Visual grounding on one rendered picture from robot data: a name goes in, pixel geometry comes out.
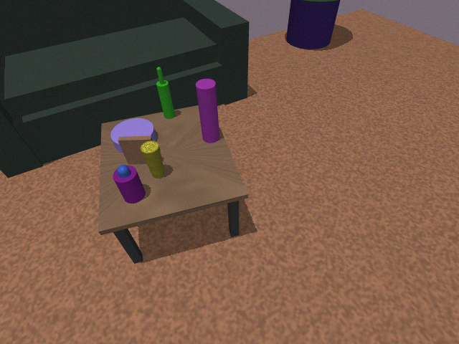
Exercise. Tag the sofa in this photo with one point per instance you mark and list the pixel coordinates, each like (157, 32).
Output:
(66, 66)

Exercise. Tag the potted plant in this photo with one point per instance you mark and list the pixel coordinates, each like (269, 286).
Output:
(311, 23)

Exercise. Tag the coffee table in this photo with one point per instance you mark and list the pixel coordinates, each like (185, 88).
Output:
(198, 175)

